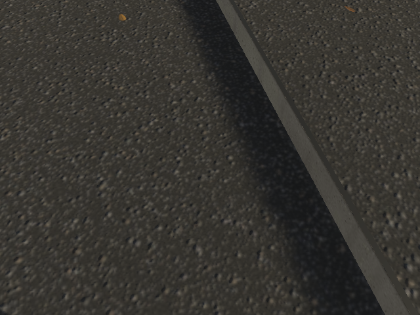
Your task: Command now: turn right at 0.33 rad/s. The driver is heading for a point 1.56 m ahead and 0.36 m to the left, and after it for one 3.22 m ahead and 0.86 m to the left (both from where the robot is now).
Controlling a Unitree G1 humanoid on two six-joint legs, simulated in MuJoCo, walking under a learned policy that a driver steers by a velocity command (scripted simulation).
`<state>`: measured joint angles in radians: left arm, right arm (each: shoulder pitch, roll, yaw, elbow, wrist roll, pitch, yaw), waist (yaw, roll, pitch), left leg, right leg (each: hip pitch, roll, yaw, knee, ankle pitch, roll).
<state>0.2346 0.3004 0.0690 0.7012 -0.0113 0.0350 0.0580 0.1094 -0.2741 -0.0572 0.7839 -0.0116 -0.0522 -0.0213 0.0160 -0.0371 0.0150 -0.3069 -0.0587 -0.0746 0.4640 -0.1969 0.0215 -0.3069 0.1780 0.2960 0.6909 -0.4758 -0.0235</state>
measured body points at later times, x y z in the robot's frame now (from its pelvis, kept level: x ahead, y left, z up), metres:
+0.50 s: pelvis +0.02 -0.01 +0.01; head +0.04 -0.02 +0.46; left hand +0.07 +0.28 -0.09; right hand +0.19 -0.27 -0.10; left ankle +0.02 +0.13 -0.67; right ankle -0.01 -0.13 -0.74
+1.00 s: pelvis +0.19 +0.15 +0.00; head +0.22 +0.18 +0.45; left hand +0.16 +0.44 -0.12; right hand +0.44 -0.03 -0.09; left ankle +0.19 +0.22 -0.74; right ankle +0.22 -0.03 -0.64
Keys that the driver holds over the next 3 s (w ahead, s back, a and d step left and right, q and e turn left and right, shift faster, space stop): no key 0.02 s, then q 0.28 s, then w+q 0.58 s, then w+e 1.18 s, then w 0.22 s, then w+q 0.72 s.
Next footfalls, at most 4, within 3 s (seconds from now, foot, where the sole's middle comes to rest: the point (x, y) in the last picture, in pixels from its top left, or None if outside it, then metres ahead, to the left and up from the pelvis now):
0.36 right None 0.03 -0.12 -0.77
0.84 left None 0.23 0.24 -0.77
1.40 right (151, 271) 0.60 0.21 -0.77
1.86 left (85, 213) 0.81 0.47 -0.77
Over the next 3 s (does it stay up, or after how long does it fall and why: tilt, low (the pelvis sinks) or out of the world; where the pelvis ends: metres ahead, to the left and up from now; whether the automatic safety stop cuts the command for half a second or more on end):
stays up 1.25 0.32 -0.02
